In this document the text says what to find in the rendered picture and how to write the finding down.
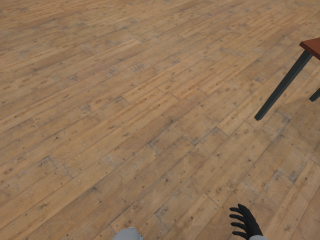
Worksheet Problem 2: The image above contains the robot right hand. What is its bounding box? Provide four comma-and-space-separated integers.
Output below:
229, 204, 263, 240

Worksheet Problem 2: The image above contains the table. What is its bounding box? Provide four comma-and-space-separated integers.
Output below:
254, 37, 320, 121

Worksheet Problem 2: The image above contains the robot left thigh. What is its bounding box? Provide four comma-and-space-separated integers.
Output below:
112, 228, 143, 240

